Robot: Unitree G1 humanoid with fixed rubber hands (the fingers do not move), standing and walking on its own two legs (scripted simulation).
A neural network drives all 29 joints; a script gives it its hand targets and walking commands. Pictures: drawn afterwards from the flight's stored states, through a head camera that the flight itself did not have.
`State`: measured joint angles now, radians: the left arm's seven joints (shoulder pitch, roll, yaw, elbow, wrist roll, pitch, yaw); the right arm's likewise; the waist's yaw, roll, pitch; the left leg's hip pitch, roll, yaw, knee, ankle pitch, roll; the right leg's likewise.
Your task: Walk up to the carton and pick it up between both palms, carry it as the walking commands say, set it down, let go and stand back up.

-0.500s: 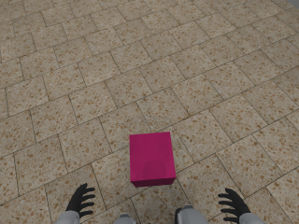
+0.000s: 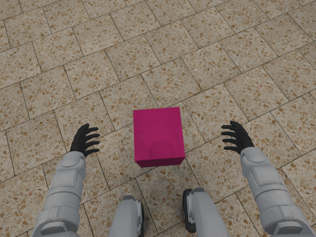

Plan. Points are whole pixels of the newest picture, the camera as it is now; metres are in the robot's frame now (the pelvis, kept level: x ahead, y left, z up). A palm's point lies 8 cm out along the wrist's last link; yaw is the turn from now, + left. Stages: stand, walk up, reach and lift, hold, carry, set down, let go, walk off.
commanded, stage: reach and lift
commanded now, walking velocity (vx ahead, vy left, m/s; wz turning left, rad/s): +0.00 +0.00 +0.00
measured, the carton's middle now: (158, 139) +0.48 +0.02 -0.55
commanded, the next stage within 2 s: none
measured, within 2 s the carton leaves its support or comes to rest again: neither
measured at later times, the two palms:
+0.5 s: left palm (91, 112) +0.48 +0.22 -0.14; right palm (223, 102) +0.48 -0.19 -0.12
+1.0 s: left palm (103, 125) +0.47 +0.21 -0.24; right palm (213, 118) +0.47 -0.19 -0.23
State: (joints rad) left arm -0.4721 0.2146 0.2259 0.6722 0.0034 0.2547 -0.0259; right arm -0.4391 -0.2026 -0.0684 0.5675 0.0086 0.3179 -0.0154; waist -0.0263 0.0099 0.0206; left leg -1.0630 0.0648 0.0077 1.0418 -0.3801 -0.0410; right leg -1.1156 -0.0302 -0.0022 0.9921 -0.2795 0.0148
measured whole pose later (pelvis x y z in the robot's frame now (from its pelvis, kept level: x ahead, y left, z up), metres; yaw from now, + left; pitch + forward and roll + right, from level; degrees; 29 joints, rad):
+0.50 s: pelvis +0.01 +0.00 -0.02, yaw +0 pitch +40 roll +1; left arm -0.92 0.27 0.34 0.78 0.00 0.10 -0.02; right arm -0.92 -0.20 -0.17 0.67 0.03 0.16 -0.05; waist -0.03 -0.01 0.02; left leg -1.40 0.06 0.00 1.08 -0.36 -0.04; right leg -1.46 -0.03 0.00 1.03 -0.26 0.01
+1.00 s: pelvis -0.03 -0.01 -0.10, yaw +1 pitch +48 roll +1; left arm -1.08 0.27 0.39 0.85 0.01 0.07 0.01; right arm -1.08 -0.20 -0.25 0.76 0.03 0.13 -0.05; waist -0.03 -0.01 -0.02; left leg -1.82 0.06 -0.02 1.36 -0.38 -0.04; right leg -1.87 -0.03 0.00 1.30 -0.27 0.01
